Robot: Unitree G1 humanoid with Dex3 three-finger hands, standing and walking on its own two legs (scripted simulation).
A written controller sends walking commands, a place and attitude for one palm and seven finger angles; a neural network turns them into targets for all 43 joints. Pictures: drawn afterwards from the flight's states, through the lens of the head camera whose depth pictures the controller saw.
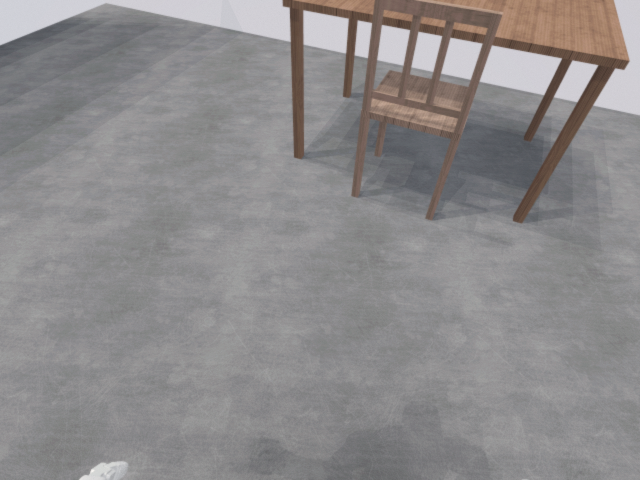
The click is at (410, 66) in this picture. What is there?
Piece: chair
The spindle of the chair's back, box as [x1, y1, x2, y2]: [398, 15, 421, 97]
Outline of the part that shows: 421,16 413,15 398,92 399,97 404,97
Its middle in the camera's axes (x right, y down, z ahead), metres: +0.30 -0.62 +1.32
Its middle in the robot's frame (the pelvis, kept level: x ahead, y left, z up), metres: +1.41 -0.23 -0.09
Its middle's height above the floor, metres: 0.68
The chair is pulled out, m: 0.00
